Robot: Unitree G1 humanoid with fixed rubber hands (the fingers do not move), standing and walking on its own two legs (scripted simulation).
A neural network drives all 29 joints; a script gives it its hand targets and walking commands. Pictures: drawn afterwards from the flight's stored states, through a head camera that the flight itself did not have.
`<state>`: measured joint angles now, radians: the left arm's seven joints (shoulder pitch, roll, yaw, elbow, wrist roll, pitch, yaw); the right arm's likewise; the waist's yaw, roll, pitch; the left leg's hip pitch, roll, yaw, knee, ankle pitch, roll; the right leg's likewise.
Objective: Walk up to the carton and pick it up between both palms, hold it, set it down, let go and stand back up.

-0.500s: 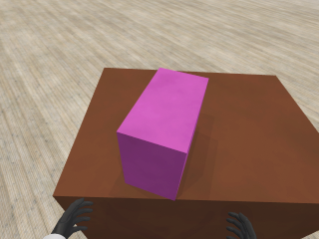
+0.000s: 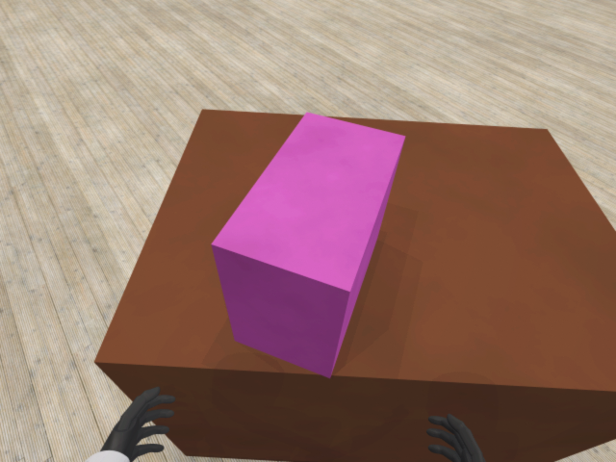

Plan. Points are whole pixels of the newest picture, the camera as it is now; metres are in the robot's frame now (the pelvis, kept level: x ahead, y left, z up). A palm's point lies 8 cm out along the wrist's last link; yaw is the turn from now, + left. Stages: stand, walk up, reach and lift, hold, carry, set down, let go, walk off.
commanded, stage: let go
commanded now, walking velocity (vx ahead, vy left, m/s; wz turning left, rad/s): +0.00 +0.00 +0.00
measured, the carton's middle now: (318, 240) +0.44 +0.01 +0.02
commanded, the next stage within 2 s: stand in 0.40 s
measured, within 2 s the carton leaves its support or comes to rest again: neither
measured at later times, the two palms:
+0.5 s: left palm (118, 451) +0.16 +0.25 -0.09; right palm out of the picture +0.14 -0.25 -0.11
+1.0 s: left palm out of the picture +0.06 +0.31 -0.10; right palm out of the picture +0.07 -0.27 -0.13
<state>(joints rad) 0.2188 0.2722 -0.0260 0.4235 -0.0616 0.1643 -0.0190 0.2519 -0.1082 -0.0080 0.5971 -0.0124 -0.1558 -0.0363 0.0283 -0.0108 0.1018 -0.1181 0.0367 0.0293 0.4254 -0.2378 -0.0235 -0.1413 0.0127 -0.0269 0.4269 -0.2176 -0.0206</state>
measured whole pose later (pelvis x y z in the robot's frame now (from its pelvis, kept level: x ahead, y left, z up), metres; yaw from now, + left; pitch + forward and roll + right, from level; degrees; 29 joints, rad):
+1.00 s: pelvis +0.01 +0.02 +0.00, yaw +2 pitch -3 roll +0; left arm 0.22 0.34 -0.01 1.00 0.01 -0.03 -0.01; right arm 0.20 -0.33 -0.02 1.08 -0.03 -0.02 0.02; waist 0.01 0.03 0.00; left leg -0.11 0.00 0.02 0.39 -0.22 0.00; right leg -0.14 -0.03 -0.04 0.42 -0.22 0.01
